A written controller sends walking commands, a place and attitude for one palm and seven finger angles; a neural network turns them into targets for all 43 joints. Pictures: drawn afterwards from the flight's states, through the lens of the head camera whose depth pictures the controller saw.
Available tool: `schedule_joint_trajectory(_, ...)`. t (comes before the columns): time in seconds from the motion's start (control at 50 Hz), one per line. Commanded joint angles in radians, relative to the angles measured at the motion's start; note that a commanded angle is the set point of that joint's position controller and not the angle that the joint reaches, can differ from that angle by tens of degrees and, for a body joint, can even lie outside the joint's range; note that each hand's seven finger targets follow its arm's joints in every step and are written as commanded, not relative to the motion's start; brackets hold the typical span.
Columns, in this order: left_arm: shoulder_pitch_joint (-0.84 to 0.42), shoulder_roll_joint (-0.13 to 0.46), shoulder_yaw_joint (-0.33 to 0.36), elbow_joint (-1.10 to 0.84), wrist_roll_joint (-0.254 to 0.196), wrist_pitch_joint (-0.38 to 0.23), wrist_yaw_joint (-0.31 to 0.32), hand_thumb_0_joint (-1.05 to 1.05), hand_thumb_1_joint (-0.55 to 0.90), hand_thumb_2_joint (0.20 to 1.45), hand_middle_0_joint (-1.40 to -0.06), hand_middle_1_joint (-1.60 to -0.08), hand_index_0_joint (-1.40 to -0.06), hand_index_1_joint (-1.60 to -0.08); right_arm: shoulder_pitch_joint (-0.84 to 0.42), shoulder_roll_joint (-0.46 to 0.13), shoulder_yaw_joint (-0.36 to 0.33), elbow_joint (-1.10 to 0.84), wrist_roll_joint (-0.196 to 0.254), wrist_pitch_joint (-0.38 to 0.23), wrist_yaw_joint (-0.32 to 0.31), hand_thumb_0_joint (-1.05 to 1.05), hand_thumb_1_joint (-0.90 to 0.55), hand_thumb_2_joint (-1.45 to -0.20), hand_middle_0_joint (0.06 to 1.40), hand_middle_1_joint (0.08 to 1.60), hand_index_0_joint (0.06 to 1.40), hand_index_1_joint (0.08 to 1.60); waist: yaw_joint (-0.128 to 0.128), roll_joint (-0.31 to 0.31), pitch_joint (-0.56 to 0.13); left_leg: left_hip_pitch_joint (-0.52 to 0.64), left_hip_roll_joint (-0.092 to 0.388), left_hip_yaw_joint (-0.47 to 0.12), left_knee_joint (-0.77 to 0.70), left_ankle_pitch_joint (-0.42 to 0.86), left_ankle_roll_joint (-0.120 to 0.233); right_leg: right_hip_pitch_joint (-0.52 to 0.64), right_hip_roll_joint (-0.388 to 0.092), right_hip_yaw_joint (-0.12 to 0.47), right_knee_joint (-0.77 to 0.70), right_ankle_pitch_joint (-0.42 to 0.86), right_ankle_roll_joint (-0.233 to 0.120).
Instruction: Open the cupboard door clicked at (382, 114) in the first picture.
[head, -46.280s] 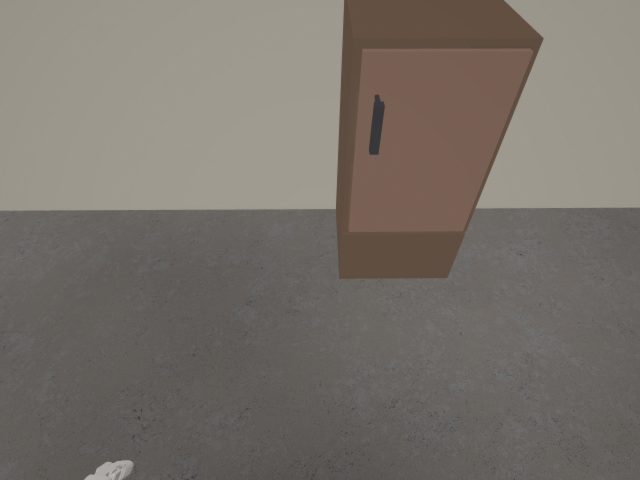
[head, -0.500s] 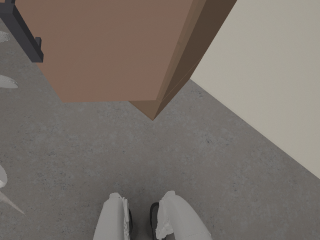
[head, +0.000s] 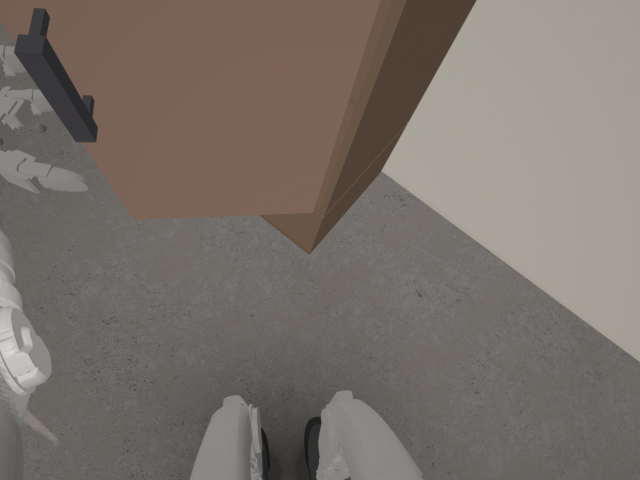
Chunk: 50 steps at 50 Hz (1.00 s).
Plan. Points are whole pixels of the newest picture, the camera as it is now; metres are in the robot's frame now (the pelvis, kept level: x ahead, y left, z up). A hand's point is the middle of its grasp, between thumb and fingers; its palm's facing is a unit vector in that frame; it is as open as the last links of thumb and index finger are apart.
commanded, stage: slide the fingers in behind the handle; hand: left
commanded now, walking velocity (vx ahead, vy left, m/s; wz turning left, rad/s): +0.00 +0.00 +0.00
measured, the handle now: (65, 81) +0.57 +0.27 +0.05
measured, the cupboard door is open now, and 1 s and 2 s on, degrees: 45 45 47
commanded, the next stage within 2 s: close the thumb around the handle in 0.86 s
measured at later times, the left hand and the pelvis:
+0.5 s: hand (64, 125) +0.50 +0.25 +0.05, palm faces +0.06 -1.00 +0.00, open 14.1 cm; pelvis +0.00 +0.00 +0.00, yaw +0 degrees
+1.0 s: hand (74, 124) +0.51 +0.25 +0.05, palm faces +0.05 -1.00 +0.00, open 14.0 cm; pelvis +0.00 +0.00 +0.00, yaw +0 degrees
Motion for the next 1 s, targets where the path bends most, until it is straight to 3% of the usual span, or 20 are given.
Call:
schedule_joint_trajectory(0.0, -0.395, 0.306, 0.046, -0.258, -0.022, -0.087, 0.017, 0.000, -0.500, 0.300, -0.300, -1.200, -0.300, -1.200, 0.193, -0.212, -0.083, -0.026, -0.002, -0.016, -0.019, 0.000, -0.900, -0.900, 0.200, 0.300, 0.200, 0.300, 0.004, 0.243, -0.550, 0.594, 0.034, -0.183, -0.139, 0.550, -0.097, 0.085, 0.000, 0.078, -0.083, 0.224, 0.004)
schedule_joint_trajectory(0.04, -0.383, 0.259, 0.014, -0.245, -0.022, -0.079, 0.019, 0.000, -0.500, 0.300, -0.300, -1.200, -0.300, -1.200, 0.189, -0.206, -0.082, -0.021, 0.000, -0.010, -0.015, 0.000, -0.900, -0.900, 0.200, 0.300, 0.200, 0.300, -0.003, 0.233, -0.537, 0.599, 0.036, -0.179, -0.139, 0.558, -0.096, 0.081, -0.001, 0.078, -0.092, 0.231, 0.010)
schedule_joint_trajectory(0.16, -0.359, 0.236, 0.011, -0.276, -0.024, -0.064, 0.035, 0.000, -0.500, 0.300, -0.300, -1.200, -0.300, -1.200, 0.194, -0.204, -0.088, -0.022, 0.000, -0.003, -0.011, 0.000, -0.900, -0.900, 0.200, 0.300, 0.200, 0.300, 0.007, 0.228, -0.565, 0.628, 0.037, -0.180, -0.147, 0.580, -0.096, 0.099, -0.001, 0.078, -0.102, 0.244, 0.011)
schedule_joint_trajectory(0.18, -0.340, 0.241, 0.018, -0.262, -0.022, -0.061, 0.040, 0.000, -0.500, 0.300, -0.300, -1.200, -0.300, -1.200, 0.194, -0.203, -0.088, -0.024, 0.001, -0.002, -0.012, 0.000, -0.900, -0.900, 0.200, 0.300, 0.200, 0.300, 0.007, 0.187, -0.556, 0.592, 0.033, -0.169, -0.148, 0.555, -0.087, 0.131, 0.000, 0.083, -0.104, 0.254, 0.012)
schedule_joint_trajectory(0.26, -0.362, 0.178, -0.030, -0.232, -0.021, -0.064, 0.052, 0.000, -0.500, 0.300, -0.300, -1.200, -0.300, -1.200, 0.186, -0.194, -0.083, -0.020, 0.003, -0.003, -0.009, 0.000, -0.900, -0.900, 0.200, 0.300, 0.200, 0.300, -0.013, 0.181, -0.484, 0.539, 0.027, -0.154, -0.153, 0.481, -0.075, 0.126, -0.001, 0.087, -0.113, 0.238, 0.013)
schedule_joint_trajectory(0.3, -0.366, 0.210, -0.008, -0.244, -0.021, -0.076, 0.056, 0.000, -0.500, 0.300, -0.300, -1.200, -0.300, -1.200, 0.190, -0.199, -0.083, -0.022, 0.001, -0.005, -0.012, 0.000, -0.900, -0.900, 0.200, 0.300, 0.200, 0.300, -0.005, 0.175, -0.503, 0.540, 0.026, -0.157, -0.152, 0.491, -0.075, 0.141, 0.001, 0.088, -0.105, 0.245, 0.008)
schedule_joint_trajectory(0.4, -0.358, 0.141, -0.049, -0.236, -0.029, -0.090, 0.053, 0.000, -0.500, 0.300, -0.300, -1.200, -0.300, -1.200, 0.185, -0.190, -0.086, -0.020, 0.001, -0.006, -0.007, 0.000, -0.900, -0.900, 0.200, 0.300, 0.200, 0.300, -0.009, 0.175, -0.506, 0.550, 0.024, -0.152, -0.147, 0.502, -0.075, 0.133, 0.001, 0.090, -0.103, 0.255, 0.007)
schedule_joint_trajectory(0.44, -0.359, 0.173, -0.027, -0.229, -0.025, -0.087, 0.058, 0.000, -0.500, 0.300, -0.300, -1.200, -0.300, -1.200, 0.186, -0.196, -0.088, -0.016, 0.000, -0.005, -0.009, 0.000, -0.900, -0.900, 0.200, 0.300, 0.200, 0.300, -0.006, 0.172, -0.504, 0.541, 0.026, -0.154, -0.147, 0.496, -0.076, 0.136, -0.002, 0.090, -0.100, 0.255, 0.009)
schedule_joint_trajectory(0.5, -0.373, 0.158, -0.043, -0.229, -0.021, -0.086, 0.058, 0.000, -0.500, 0.300, -0.300, -1.200, -0.300, -1.200, 0.184, -0.191, -0.086, -0.018, 0.002, -0.005, -0.009, 0.000, -0.900, -0.900, 0.200, 0.300, 0.200, 0.300, -0.009, 0.189, -0.505, 0.537, 0.022, -0.150, -0.142, 0.498, -0.074, 0.131, -0.002, 0.092, -0.096, 0.256, 0.008)
schedule_joint_trajectory(0.52, -0.379, 0.198, -0.015, -0.245, -0.016, -0.090, 0.064, 0.000, -0.500, 0.300, -0.300, -1.200, -0.300, -1.200, 0.186, -0.197, -0.088, -0.015, -0.001, -0.004, -0.010, 0.000, -0.900, -0.900, 0.200, 0.300, 0.200, 0.300, 0.002, 0.195, -0.527, 0.558, 0.026, -0.157, -0.145, 0.521, -0.081, 0.136, -0.003, 0.091, -0.093, 0.263, 0.007)
schedule_joint_trajectory(0.54, -0.371, 0.173, -0.032, -0.245, -0.015, -0.089, 0.065, 0.000, -0.500, 0.300, -0.300, -1.200, -0.300, -1.200, 0.186, -0.192, -0.088, -0.016, 0.001, -0.002, -0.009, 0.000, -0.900, -0.900, 0.200, 0.300, 0.200, 0.300, 0.001, 0.213, -0.531, 0.583, 0.027, -0.160, -0.146, 0.549, -0.085, 0.125, -0.003, 0.089, -0.095, 0.268, 0.008)
schedule_joint_trajectory(0.58, -0.343, 0.196, -0.003, -0.272, -0.019, -0.093, 0.070, 0.000, -0.500, 0.300, -0.300, -1.200, -0.300, -1.200, 0.187, -0.193, -0.092, -0.023, -0.002, -0.003, -0.007, 0.000, -0.900, -0.900, 0.200, 0.300, 0.200, 0.300, 0.019, 0.212, -0.561, 0.594, 0.027, -0.158, -0.144, 0.583, -0.089, 0.150, -0.003, 0.089, -0.094, 0.286, 0.008)
schedule_joint_trajectory(0.64, -0.366, 0.160, -0.032, -0.230, -0.020, -0.086, 0.075, 0.000, -0.500, 0.300, -0.300, -1.200, -0.300, -1.200, 0.181, -0.189, -0.088, -0.015, 0.002, -0.001, -0.006, 0.000, -0.900, -0.900, 0.200, 0.300, 0.200, 0.300, -0.010, 0.179, -0.502, 0.563, 0.029, -0.157, -0.143, 0.538, -0.083, 0.123, 0.000, 0.087, -0.098, 0.267, 0.012)
schedule_joint_trajectory(0.7, -0.363, 0.215, 0.006, -0.221, -0.013, -0.087, 0.081, 0.000, -0.500, 0.300, -0.300, -1.200, -0.300, -1.200, 0.183, -0.198, -0.088, -0.024, 0.001, -0.005, -0.011, 0.000, -0.900, -0.900, 0.200, 0.300, 0.200, 0.300, 0.002, 0.170, -0.501, 0.523, 0.023, -0.153, -0.148, 0.498, -0.077, 0.152, -0.001, 0.091, -0.093, 0.257, 0.007)
schedule_joint_trajectory(0.74, -0.383, 0.176, -0.026, -0.214, -0.010, -0.087, 0.081, 0.000, -0.500, 0.300, -0.300, -1.200, -0.300, -1.200, 0.183, -0.191, -0.085, -0.019, 0.001, -0.006, -0.010, 0.000, -0.900, -0.900, 0.200, 0.300, 0.200, 0.300, -0.010, 0.178, -0.507, 0.539, 0.025, -0.156, -0.142, 0.495, -0.078, 0.124, -0.003, 0.090, -0.093, 0.250, 0.011)
schedule_joint_trajectory(0.8, -0.408, 0.178, -0.027, -0.223, -0.016, -0.097, 0.078, 0.000, -0.500, 0.300, -0.300, -1.200, -0.300, -1.200, 0.184, -0.194, -0.084, -0.019, -0.001, -0.011, -0.012, 0.000, -0.900, -0.900, 0.200, 0.300, 0.200, 0.300, -0.018, 0.183, -0.506, 0.539, 0.024, -0.158, -0.139, 0.496, -0.078, 0.119, -0.001, 0.091, -0.089, 0.250, 0.009)
schedule_joint_trajectory(0.82, -0.392, 0.214, -0.002, -0.221, -0.008, -0.100, 0.079, 0.000, -0.500, 0.300, -0.300, -1.200, -0.300, -1.200, 0.185, -0.200, -0.087, -0.018, -0.003, -0.011, -0.014, 0.000, -0.900, -0.900, 0.200, 0.300, 0.200, 0.300, -0.002, 0.190, -0.530, 0.550, 0.027, -0.163, -0.139, 0.511, -0.084, 0.123, -0.003, 0.091, -0.085, 0.251, 0.008)
schedule_joint_trajectory(0.9, -0.395, 0.202, -0.006, -0.229, -0.015, -0.100, 0.076, 0.000, -0.500, 0.300, -0.300, -1.200, -0.300, -1.200, 0.189, -0.197, -0.085, -0.018, -0.005, -0.011, -0.011, 0.000, -0.900, -0.900, 0.200, 0.300, 0.200, 0.300, -0.003, 0.203, -0.543, 0.569, 0.028, -0.168, -0.132, 0.548, -0.088, 0.114, 0.000, 0.085, -0.079, 0.259, 0.006)
schedule_joint_trajectory(0.94, -0.405, 0.174, -0.032, -0.205, -0.012, -0.087, 0.075, 0.000, -0.500, 0.300, -0.300, -1.200, -0.300, -1.200, 0.189, -0.196, -0.084, -0.013, -0.001, -0.006, -0.012, 0.000, -0.900, -0.900, 0.200, 0.300, 0.200, 0.300, -0.019, 0.182, -0.517, 0.560, 0.031, -0.170, -0.135, 0.530, -0.086, 0.099, -0.001, 0.082, -0.085, 0.252, 0.011)
schedule_joint_trajectory(0.98, -0.405, 0.202, -0.013, -0.220, -0.009, -0.083, 0.079, 0.000, -0.388, 0.348, -0.308, -1.212, -0.308, -1.212, 0.194, -0.199, -0.085, -0.016, -0.001, -0.007, -0.012, 0.000, -0.900, -0.900, 0.200, 0.300, 0.200, 0.300, -0.007, 0.193, -0.541, 0.556, 0.027, -0.167, -0.137, 0.525, -0.085, 0.121, -0.002, 0.086, -0.084, 0.255, 0.011)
